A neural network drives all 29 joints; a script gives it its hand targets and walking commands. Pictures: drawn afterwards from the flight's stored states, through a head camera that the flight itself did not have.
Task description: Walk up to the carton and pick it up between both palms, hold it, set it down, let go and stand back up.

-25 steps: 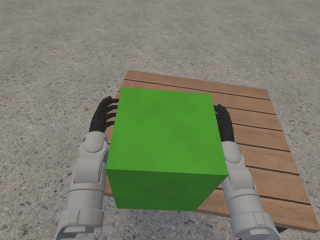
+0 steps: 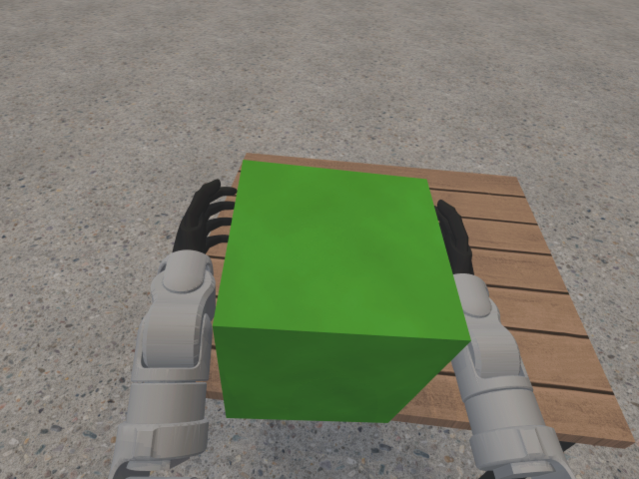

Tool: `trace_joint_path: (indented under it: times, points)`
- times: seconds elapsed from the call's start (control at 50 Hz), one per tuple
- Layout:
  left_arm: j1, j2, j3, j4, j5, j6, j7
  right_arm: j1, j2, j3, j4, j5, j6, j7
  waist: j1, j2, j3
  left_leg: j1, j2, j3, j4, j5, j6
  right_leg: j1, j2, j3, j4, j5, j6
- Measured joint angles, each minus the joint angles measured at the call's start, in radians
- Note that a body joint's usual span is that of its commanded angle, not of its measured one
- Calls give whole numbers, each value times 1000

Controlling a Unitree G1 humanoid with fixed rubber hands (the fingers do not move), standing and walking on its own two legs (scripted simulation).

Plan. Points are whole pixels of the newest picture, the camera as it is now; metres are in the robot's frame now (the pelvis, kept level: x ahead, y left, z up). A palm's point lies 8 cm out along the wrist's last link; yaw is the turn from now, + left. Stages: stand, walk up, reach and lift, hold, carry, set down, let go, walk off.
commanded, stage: reach and lift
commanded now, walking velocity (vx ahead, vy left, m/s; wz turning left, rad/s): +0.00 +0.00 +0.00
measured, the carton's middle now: (322, 303) +0.31 -0.02 +0.09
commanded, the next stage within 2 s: hold in 0.86 s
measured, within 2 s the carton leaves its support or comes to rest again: neither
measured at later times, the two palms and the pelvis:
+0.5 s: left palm (182, 230) +0.37 +0.13 +0.18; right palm (445, 234) +0.35 -0.17 +0.16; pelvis -0.01 -0.01 +0.00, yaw +1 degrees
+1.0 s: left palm (173, 228) +0.36 +0.14 +0.18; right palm (442, 227) +0.35 -0.17 +0.17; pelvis +0.00 -0.01 +0.00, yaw +1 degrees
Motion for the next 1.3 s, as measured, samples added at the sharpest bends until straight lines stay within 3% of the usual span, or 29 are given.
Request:
trace_joint_path:
  times: [0.22,0.42,0.88,1.3]
  points:
    - [-121,16,65,114,12,4,-30,-133,14,-52,96,-30,29,10,11,-17,-8,-19,7,-5,-11,25,-13,-36,5,-7,31,0,-14]
    - [-162,38,86,115,23,26,-55,-192,20,-60,120,-23,45,4,11,-22,-16,-45,7,-19,-14,34,-18,-56,5,-24,27,4,-18]
    - [-98,17,69,-73,30,119,-45,-150,-16,3,-1,52,90,-18,7,-28,2,-25,5,-4,-23,24,-12,-28,4,-12,-5,9,-10]
    - [-71,12,57,-109,26,113,-37,-122,-17,13,-37,29,80,-12,13,-23,7,-16,7,-3,-19,24,-13,-23,4,-15,9,3,-12]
